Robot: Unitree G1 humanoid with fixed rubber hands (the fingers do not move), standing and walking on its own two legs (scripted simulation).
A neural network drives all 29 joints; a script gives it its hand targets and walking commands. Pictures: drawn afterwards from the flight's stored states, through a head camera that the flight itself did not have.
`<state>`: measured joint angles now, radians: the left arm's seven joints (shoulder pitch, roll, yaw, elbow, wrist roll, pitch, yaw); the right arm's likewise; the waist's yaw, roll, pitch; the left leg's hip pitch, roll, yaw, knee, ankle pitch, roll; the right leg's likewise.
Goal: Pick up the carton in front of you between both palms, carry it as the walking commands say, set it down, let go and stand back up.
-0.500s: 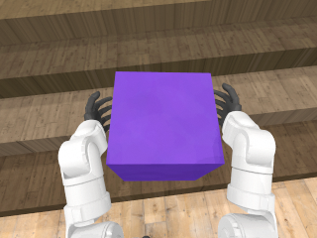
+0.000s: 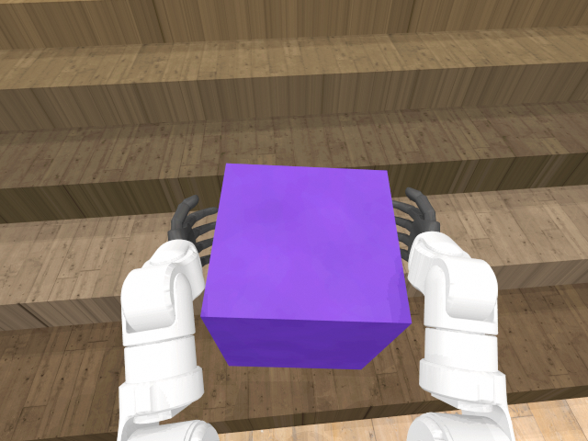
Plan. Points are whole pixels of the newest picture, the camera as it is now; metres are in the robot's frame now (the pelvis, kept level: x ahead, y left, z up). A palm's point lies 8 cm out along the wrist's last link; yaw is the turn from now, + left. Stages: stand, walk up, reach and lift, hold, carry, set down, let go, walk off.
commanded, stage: carry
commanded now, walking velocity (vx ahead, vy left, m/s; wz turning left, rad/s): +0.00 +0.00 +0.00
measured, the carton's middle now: (300, 277) +0.33 +0.01 +0.03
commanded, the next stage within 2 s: none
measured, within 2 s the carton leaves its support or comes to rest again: neither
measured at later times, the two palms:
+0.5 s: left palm (173, 275) +0.29 +0.17 +0.10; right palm (420, 271) +0.29 -0.13 +0.11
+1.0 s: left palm (154, 302) +0.25 +0.18 +0.11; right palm (422, 296) +0.25 -0.12 +0.11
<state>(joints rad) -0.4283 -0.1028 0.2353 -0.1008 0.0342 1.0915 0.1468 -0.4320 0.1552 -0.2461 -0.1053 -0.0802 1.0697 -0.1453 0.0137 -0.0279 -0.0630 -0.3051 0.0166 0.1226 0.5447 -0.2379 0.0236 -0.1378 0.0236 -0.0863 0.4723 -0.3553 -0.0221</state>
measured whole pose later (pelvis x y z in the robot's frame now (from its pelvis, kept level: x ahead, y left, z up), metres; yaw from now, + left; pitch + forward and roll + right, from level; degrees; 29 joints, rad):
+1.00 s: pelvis -0.07 +0.03 -0.01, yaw +0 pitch +1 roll +0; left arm -0.46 -0.12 0.25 0.02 0.07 1.10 0.16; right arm -0.45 0.12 -0.26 0.01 -0.07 1.08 -0.15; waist 0.00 0.00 -0.11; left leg -0.34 0.00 0.13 0.51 -0.20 0.06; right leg -0.21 0.00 -0.09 0.52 -0.33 -0.03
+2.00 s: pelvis -0.08 +0.02 -0.01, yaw +1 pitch +1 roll +0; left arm -0.47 -0.12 0.26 0.01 0.07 1.11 0.16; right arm -0.47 0.12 -0.26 0.02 -0.07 1.09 -0.15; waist 0.00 0.00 -0.10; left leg -0.36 0.01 0.12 0.50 -0.16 0.05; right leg -0.24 0.01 -0.11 0.53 -0.32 -0.05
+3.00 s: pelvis -0.08 +0.01 -0.01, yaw +1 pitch +1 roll +0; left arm -0.47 -0.12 0.26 0.01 0.07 1.10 0.16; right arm -0.47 0.12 -0.26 0.02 -0.07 1.09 -0.15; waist 0.00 0.00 -0.10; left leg -0.36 0.01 0.12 0.50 -0.17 0.04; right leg -0.24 0.02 -0.11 0.53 -0.32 -0.06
